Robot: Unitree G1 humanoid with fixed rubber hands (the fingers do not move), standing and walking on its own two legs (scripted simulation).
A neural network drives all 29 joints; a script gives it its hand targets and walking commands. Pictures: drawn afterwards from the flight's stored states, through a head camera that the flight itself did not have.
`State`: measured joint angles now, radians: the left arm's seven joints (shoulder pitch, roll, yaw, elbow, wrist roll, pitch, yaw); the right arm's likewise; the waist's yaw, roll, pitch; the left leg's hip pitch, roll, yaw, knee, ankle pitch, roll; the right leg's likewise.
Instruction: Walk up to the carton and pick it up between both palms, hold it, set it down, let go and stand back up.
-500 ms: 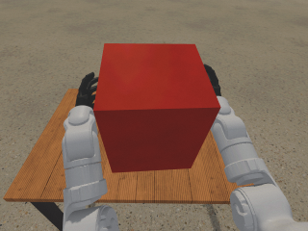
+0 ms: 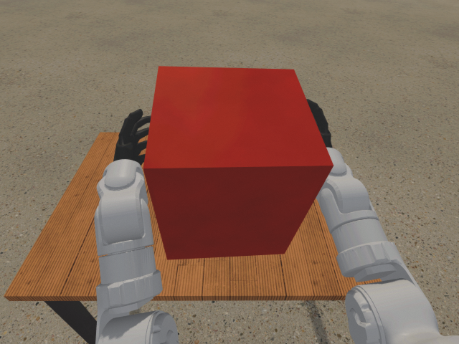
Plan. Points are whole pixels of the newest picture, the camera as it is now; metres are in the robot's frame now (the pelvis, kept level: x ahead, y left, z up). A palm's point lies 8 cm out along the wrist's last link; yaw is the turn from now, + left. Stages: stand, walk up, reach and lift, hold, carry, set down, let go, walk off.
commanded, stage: hold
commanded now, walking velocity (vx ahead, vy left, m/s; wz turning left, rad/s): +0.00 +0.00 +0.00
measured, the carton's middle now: (227, 169) +0.35 +0.00 +0.16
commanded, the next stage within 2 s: none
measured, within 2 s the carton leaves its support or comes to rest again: neither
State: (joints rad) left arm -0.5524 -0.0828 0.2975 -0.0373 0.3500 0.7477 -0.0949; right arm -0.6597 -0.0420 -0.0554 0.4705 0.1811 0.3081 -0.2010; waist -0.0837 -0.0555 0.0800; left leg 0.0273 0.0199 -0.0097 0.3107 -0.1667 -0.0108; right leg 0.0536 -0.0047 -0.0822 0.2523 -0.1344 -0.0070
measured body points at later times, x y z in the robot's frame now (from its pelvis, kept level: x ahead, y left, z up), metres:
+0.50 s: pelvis +0.01 +0.00 +0.00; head -0.03 +0.02 +0.45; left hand +0.37 +0.16 +0.19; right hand +0.39 -0.15 +0.19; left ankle +0.02 +0.12 -0.75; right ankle +0.02 -0.11 -0.75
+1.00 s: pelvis -0.01 +0.00 +0.00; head -0.05 +0.02 +0.45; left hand +0.36 +0.15 +0.20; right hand +0.37 -0.16 +0.19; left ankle +0.02 +0.12 -0.75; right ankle +0.02 -0.11 -0.75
